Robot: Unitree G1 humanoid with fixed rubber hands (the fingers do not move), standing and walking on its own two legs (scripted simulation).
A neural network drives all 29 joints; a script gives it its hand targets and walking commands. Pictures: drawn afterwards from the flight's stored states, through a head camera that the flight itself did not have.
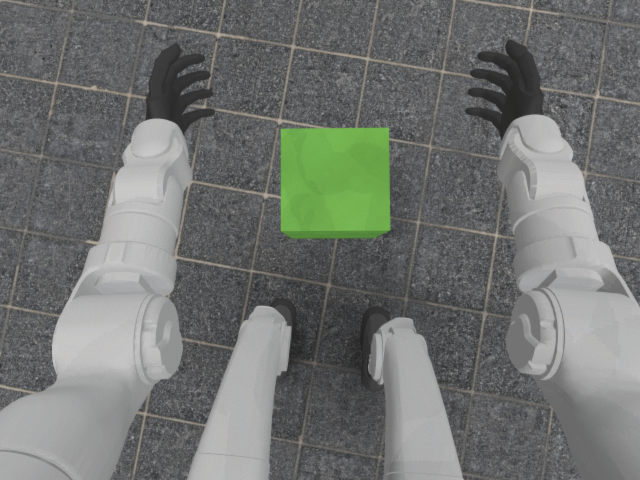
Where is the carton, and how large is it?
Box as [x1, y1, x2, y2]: [281, 128, 389, 238]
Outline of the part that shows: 281,129 281,231 292,238 375,237 389,230 388,128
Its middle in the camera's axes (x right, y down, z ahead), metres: +0.03 -0.12 +0.87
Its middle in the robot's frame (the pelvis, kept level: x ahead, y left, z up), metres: +0.49 +0.02 -0.52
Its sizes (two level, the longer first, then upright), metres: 0.210 0.200 0.250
